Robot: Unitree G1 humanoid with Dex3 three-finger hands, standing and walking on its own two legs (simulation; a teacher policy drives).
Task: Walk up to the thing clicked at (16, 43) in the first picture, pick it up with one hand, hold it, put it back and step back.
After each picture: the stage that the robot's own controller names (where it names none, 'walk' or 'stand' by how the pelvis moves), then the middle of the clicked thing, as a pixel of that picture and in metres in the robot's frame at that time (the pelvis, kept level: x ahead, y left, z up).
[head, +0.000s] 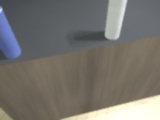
stand; (1, 31) +0.53 +0.35 +0.10
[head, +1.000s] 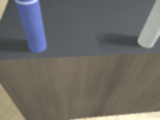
walk; (32, 21) +0.51 +0.22 +0.13
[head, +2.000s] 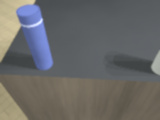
stand; (37, 41) +0.46 +0.20 +0.11
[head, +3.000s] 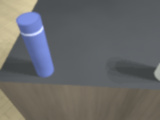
stand; (38, 49) +0.44 +0.19 +0.10
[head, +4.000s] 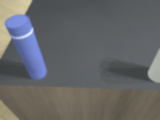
stand; (29, 51) +0.43 +0.22 +0.10
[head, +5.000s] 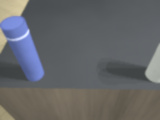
stand; (26, 53) +0.42 +0.23 +0.10
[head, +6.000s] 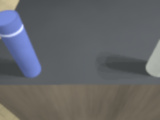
rise first; (21, 49) +0.42 +0.23 +0.10
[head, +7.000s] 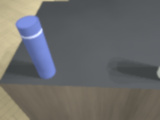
rise first; (38, 51) +0.43 +0.21 +0.10
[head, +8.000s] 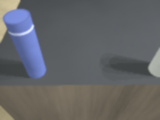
go down; (28, 48) +0.43 +0.19 +0.11
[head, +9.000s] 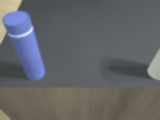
go down; (27, 50) +0.42 +0.20 +0.11
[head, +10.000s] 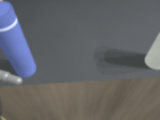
close in; (14, 45) +0.41 +0.21 +0.13
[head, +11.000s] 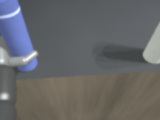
lift; (16, 37) +0.44 +0.20 +0.14
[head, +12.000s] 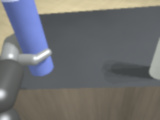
lift; (29, 32) +0.35 +0.16 +0.28
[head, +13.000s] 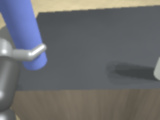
hold; (22, 26) +0.35 +0.17 +0.29
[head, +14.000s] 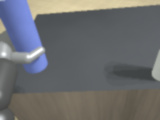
hold; (22, 30) +0.35 +0.17 +0.28
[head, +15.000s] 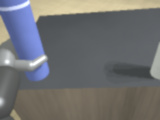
hold; (25, 38) +0.33 +0.17 +0.27
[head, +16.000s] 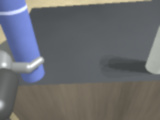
crouch; (22, 41) +0.35 +0.18 +0.24
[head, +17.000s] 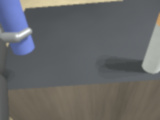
lower; (10, 13) +0.44 +0.21 +0.28
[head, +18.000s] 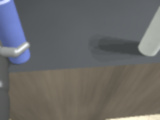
lower; (8, 27) +0.47 +0.21 +0.15
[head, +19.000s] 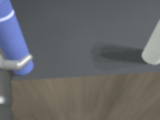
lower; (11, 40) +0.43 +0.22 +0.15
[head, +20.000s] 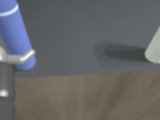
lower; (14, 35) +0.44 +0.21 +0.15
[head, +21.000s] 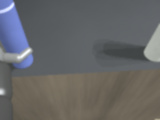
lower; (11, 33) +0.45 +0.22 +0.15
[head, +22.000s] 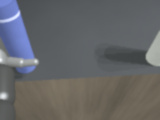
open; (15, 39) +0.43 +0.21 +0.14
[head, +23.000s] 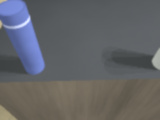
sink last; (25, 43) +0.42 +0.20 +0.13
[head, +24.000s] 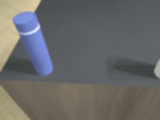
stand; (36, 47) +0.44 +0.22 +0.11
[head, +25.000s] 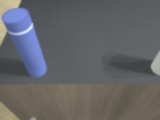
stand; (28, 47) +0.42 +0.21 +0.11
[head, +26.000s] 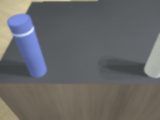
stand; (30, 49) +0.45 +0.23 +0.10
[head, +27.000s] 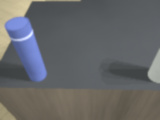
stand; (29, 53) +0.42 +0.22 +0.10
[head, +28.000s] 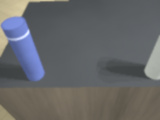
stand; (26, 53) +0.43 +0.23 +0.10
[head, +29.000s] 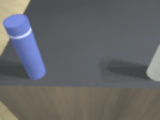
stand; (28, 51) +0.43 +0.22 +0.10
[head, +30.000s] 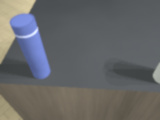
stand; (33, 50) +0.43 +0.21 +0.10
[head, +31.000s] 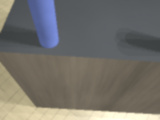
walk; (43, 14) +0.49 +0.15 +0.13
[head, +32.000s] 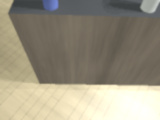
walk; out of the picture +0.74 +0.20 +0.12
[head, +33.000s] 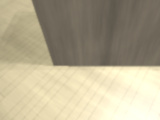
stand; out of the picture +1.07 +0.22 +0.12
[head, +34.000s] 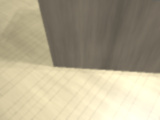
stand; out of the picture +1.06 +0.15 +0.11
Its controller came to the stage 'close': yes
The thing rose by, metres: 0.21
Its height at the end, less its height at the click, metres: +0.00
